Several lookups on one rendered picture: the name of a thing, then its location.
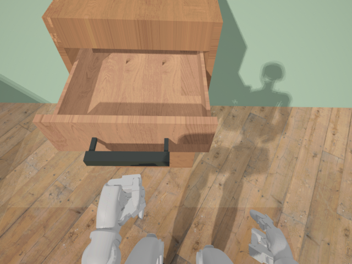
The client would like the handle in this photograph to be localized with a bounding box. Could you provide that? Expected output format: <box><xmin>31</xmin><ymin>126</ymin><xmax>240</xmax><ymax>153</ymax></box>
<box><xmin>83</xmin><ymin>137</ymin><xmax>169</xmax><ymax>167</ymax></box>

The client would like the drawer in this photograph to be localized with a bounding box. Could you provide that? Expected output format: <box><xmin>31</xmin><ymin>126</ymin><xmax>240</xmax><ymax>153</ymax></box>
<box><xmin>32</xmin><ymin>48</ymin><xmax>218</xmax><ymax>152</ymax></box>

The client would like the robot right hand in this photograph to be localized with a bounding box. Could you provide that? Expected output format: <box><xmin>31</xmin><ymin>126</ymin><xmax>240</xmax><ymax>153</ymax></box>
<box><xmin>249</xmin><ymin>210</ymin><xmax>293</xmax><ymax>264</ymax></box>

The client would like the robot left shin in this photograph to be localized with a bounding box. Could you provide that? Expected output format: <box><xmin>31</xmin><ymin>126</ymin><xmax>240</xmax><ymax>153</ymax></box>
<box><xmin>146</xmin><ymin>233</ymin><xmax>157</xmax><ymax>238</ymax></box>

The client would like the right robot thigh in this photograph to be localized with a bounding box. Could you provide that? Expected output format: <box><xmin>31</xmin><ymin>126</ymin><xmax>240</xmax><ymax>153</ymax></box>
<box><xmin>196</xmin><ymin>247</ymin><xmax>234</xmax><ymax>264</ymax></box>

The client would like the robot left forearm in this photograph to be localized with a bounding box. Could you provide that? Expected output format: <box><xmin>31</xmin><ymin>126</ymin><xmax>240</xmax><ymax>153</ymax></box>
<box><xmin>81</xmin><ymin>229</ymin><xmax>122</xmax><ymax>264</ymax></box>

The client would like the cabinet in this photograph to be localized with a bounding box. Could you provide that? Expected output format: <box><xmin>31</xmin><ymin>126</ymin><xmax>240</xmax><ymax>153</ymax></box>
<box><xmin>41</xmin><ymin>0</ymin><xmax>223</xmax><ymax>168</ymax></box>

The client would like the robot left hand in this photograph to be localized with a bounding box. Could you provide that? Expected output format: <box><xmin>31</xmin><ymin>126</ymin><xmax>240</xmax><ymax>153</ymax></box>
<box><xmin>96</xmin><ymin>174</ymin><xmax>146</xmax><ymax>233</ymax></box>

